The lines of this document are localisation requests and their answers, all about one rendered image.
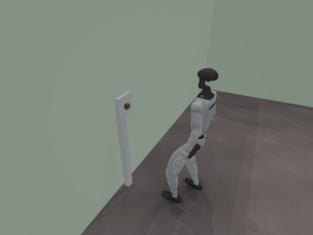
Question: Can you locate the left robot hand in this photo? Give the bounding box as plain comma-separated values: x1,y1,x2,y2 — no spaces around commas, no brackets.
170,156,186,174

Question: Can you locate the panel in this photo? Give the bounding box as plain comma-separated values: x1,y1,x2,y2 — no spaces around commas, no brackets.
114,91,133,187

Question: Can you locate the robot left forearm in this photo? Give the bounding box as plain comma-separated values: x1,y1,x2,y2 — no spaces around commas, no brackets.
179,130,200,160

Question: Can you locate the robot left upper arm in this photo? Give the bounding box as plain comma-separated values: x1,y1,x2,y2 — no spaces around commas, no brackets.
191,99,204,137

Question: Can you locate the robot right upper arm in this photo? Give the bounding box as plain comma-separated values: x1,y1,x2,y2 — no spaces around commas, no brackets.
211,90,217,117

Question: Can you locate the robot right foot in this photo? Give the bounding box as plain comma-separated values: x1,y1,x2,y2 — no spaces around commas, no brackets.
185,178,202,190

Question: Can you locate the button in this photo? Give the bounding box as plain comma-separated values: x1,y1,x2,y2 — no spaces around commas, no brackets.
124,103,130,110

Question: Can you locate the robot right shin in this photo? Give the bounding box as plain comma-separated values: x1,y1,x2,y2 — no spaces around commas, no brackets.
185,156,199,185

